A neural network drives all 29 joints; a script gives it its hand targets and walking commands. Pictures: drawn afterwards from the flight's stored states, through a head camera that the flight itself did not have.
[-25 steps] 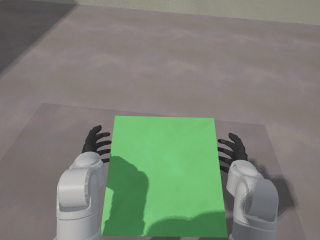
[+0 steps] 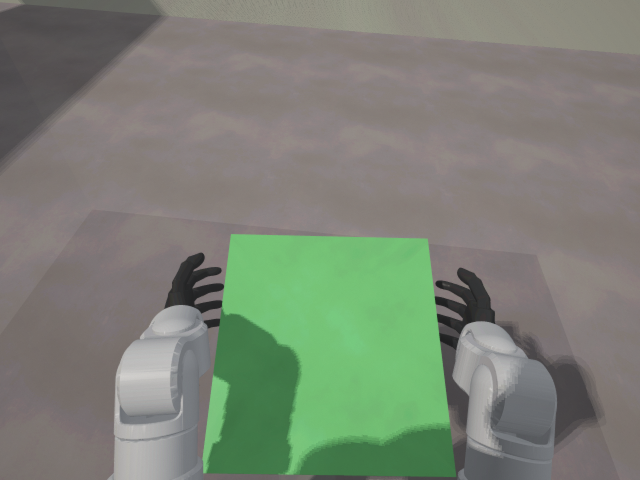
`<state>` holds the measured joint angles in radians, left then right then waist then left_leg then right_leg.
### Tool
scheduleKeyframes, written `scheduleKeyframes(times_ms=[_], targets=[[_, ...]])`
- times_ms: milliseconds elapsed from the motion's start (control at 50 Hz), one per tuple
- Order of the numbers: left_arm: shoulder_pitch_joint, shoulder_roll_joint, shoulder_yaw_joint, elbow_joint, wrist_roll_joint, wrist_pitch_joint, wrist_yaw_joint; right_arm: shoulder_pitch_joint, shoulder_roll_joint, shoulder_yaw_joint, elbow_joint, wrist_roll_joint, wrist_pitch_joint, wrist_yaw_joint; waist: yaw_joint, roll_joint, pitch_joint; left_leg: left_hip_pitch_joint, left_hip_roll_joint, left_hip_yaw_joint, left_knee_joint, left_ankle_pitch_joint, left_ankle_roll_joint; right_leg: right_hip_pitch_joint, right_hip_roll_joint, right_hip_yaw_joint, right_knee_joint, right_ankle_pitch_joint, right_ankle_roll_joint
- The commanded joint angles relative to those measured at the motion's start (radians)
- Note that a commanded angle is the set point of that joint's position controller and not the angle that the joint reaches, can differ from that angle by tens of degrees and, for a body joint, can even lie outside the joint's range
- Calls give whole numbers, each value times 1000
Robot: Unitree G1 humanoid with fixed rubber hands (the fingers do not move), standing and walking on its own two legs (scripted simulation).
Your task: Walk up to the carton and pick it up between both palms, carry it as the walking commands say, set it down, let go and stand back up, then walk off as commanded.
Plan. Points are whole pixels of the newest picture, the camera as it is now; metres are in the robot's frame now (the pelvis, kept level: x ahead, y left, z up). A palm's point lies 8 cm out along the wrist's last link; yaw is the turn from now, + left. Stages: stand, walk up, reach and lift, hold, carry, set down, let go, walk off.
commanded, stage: carry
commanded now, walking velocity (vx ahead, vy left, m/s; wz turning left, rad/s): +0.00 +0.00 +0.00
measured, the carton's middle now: (326, 353) +0.27 -0.01 +0.00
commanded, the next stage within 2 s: hold in 1.46 s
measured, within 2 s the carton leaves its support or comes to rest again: neither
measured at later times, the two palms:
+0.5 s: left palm (154, 299) +0.28 +0.19 +0.10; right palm (439, 314) +0.28 -0.13 +0.10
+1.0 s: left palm (167, 299) +0.30 +0.19 +0.07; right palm (428, 313) +0.30 -0.13 +0.07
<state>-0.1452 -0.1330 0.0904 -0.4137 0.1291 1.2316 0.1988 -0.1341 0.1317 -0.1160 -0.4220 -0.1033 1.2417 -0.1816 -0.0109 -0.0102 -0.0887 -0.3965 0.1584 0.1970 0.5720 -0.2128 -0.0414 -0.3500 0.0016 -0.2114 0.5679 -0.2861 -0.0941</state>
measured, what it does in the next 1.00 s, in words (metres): stands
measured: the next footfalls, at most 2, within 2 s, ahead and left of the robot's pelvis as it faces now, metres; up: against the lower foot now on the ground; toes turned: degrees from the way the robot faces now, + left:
none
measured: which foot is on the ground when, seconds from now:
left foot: down 0.00-1.00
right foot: down 0.00-1.00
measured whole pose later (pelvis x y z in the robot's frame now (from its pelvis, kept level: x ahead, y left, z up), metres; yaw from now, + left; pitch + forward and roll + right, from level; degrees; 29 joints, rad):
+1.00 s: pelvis +0.02 +0.03 +0.01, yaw +0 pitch +3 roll +1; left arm -0.20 -0.14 0.15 -0.08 0.20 0.96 0.14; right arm -0.18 0.14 -0.14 -0.09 -0.18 0.97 -0.14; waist 0.00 0.00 -0.09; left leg -0.32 0.09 0.22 0.51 -0.23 0.00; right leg -0.29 -0.05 -0.19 0.54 -0.30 -0.04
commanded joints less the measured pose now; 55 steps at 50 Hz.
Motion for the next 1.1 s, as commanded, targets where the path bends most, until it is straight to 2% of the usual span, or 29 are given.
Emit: scheduleKeyframes(times_ms=[0, 140, 360, 680, 900, 1080], targets=[[-434, -973, -682, -93, -407, -12, -269, -472, 959, 681, -102, 405, -19, 261, 6, 1, -284, 139, 40, -56, -57, 98, 14, 106, -193, 184, -154, 215, 45], [-443, -964, -679, -73, -404, -4, -275, -472, 948, 671, -84, 389, -13, 256, 5, 10, -255, 164, 36, -70, -116, 104, 23, 96, -177, 178, -178, 120, 45], [-465, -945, -640, -1, -377, -27, -280, -497, 928, 635, -14, 364, -36, 262, 6, 20, -242, 180, 33, -86, -149, 146, 38, 106, -164, 159, -153, 130, 44], [-478, -913, -592, 96, -333, -150, -293, -510, 903, 595, 88, 316, -159, 273, 7, 17, -286, 218, 29, -92, -118, 223, 47, 131, -169, 149, -123, 239, 40], [-493, -854, -519, 239, -271, -273, -315, -518, 862, 545, 229, 250, -285, 286, 10, 3, -288, 214, 22, -86, -107, 199, 44, 140, -180, 147, -112, 281, 39], [-477, -819, -510, 291, -233, -372, -342, -500, 829, 545, 276, 218, -383, 308, 11, -3, -270, 218, 17, -82, -107, 159, 42, 162, -183, 146, -107, 284, 44]])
